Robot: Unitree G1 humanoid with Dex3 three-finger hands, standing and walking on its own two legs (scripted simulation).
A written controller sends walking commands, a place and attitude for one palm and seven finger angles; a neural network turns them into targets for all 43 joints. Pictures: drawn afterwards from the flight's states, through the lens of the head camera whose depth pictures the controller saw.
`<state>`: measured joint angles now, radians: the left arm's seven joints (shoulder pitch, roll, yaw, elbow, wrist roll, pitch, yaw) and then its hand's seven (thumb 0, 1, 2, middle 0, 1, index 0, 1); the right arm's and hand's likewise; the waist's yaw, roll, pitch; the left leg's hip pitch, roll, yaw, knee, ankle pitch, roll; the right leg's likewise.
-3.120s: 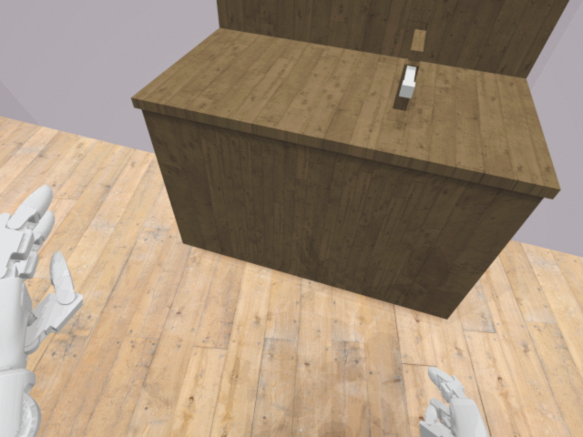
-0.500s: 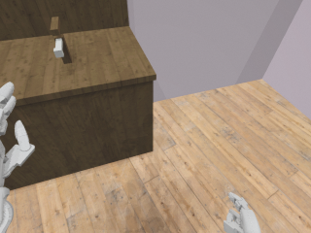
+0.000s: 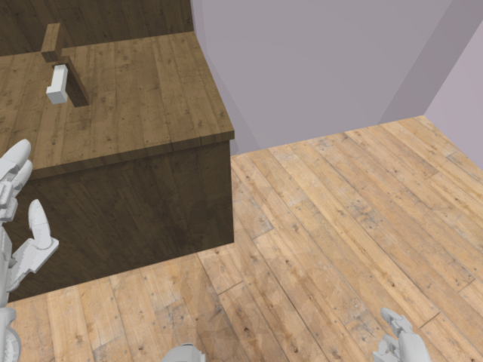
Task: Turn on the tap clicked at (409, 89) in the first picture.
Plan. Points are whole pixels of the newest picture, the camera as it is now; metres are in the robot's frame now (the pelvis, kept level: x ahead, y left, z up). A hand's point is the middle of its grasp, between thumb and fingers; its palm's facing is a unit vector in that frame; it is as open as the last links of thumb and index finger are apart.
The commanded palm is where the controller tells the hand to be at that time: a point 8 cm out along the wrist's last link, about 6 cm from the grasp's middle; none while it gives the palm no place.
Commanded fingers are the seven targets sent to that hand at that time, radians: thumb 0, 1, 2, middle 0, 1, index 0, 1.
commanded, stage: take the last steps up to it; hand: left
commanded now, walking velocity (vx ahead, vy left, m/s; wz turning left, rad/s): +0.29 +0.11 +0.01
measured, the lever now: (57, 94) +0.60 +0.43 +0.09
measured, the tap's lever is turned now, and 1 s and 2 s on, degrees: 0 0 0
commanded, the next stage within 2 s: come to a stop and stand still in 0.52 s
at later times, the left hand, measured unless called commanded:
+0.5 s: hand (74, 166) +0.33 +0.24 +0.17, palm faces +0.41 -0.76 -0.50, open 7.4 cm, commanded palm +0.28 +0.29 +0.17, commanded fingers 0.00 0.90 0.90 -0.20 -0.30 -0.20 -0.30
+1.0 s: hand (72, 143) +0.38 +0.27 +0.17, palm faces +0.41 -0.82 -0.40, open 7.4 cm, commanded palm +0.32 +0.30 +0.17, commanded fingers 0.00 0.90 0.90 -0.20 -0.30 -0.20 -0.30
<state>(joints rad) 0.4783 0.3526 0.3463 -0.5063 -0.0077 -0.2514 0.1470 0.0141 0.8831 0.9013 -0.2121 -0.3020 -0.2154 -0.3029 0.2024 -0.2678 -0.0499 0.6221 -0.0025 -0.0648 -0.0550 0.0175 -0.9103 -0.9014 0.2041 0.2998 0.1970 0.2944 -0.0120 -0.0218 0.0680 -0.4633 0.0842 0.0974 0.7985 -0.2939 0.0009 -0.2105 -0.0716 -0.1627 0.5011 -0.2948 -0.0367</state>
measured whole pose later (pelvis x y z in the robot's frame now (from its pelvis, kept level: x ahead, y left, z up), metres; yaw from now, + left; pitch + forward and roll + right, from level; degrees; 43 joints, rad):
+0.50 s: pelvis +0.12 +0.01 -0.02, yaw +0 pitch -1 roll +0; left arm 0.46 0.39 0.37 -0.47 -0.02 -0.22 0.14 0.01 0.88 0.90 -0.21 -0.30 -0.21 -0.30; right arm 0.22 -0.16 0.03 0.65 0.00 -0.08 -0.04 0.01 -0.90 -0.90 0.21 0.30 0.20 0.30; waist 0.01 0.07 0.05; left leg -0.31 0.06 0.09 0.85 -0.45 0.00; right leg -0.34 -0.04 -0.16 0.64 -0.27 -0.06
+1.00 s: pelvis +0.15 +0.02 -0.01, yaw -1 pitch -1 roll +0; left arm 0.43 0.38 0.37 -0.49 -0.04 -0.20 0.16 0.01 0.89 0.90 -0.21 -0.30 -0.21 -0.30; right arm 0.18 -0.16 0.02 0.57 0.00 -0.09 -0.03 0.01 -0.91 -0.90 0.20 0.30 0.20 0.29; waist 0.01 -0.01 0.06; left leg -0.29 0.06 0.08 0.53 -0.21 -0.02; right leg -0.24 0.01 -0.07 0.54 -0.28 -0.01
